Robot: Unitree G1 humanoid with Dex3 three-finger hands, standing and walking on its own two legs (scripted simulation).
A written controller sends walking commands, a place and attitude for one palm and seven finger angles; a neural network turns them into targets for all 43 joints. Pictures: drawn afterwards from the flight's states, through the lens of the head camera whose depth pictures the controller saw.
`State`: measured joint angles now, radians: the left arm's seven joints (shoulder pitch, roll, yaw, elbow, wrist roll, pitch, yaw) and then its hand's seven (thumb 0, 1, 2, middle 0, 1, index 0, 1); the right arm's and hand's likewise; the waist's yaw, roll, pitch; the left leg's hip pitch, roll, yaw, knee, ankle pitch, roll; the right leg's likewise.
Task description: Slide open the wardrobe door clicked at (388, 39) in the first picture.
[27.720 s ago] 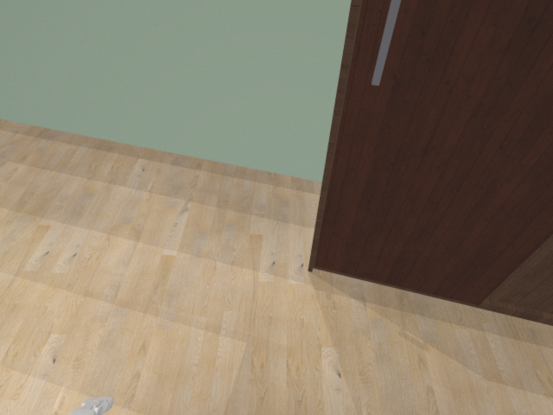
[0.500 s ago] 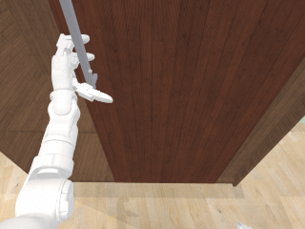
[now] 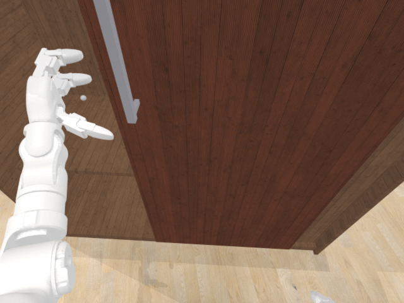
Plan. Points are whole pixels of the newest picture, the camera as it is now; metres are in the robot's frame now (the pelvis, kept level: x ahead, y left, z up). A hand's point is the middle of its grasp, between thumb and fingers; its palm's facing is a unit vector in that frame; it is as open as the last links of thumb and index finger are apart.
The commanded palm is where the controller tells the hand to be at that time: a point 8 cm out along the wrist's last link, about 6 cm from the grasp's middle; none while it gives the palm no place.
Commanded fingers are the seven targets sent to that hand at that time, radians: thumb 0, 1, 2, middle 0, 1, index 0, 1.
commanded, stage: slip the hand off the handle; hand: left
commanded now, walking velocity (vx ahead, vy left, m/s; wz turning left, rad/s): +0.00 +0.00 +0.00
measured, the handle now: (120, 56) +0.46 +0.17 +0.26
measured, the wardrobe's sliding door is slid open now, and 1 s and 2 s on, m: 0.48 0.48 0.48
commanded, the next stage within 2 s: draw the hand back to the body in 0.68 s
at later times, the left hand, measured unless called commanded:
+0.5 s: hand (59, 137) +0.31 +0.23 +0.21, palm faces +0.25 -0.96 -0.12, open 14.7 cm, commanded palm +0.28 +0.27 +0.20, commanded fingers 0.00 -0.55 0.20 -0.25 -1.15 -0.25 -1.15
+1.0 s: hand (59, 160) +0.28 +0.22 +0.19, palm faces +0.05 -1.00 -0.08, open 14.7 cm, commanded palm +0.23 +0.27 +0.19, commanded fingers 0.00 -0.55 0.20 -0.25 -1.15 -0.25 -1.15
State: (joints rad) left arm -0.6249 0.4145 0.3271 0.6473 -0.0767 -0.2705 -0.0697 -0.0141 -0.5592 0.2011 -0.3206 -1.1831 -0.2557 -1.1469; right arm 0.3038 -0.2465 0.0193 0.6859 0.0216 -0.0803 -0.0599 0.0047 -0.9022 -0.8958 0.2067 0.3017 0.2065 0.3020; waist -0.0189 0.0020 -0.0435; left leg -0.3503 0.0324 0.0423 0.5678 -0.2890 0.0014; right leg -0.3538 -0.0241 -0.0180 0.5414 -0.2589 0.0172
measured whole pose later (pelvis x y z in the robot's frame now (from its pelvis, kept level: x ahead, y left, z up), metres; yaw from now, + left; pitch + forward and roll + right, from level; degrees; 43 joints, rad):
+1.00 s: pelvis -0.01 -0.02 +0.00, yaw +1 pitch -3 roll +0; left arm -0.15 0.41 0.35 0.10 -0.32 0.19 -0.35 -0.01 -0.56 0.20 -0.25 -1.15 -0.26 -1.15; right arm 0.23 -0.27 0.08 0.65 0.07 -0.18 -0.12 0.01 -0.90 -0.90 0.21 0.30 0.21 0.30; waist 0.04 0.07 -0.05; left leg -0.19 0.03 0.02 0.50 -0.26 -0.02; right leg -0.20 -0.02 -0.04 0.51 -0.25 0.00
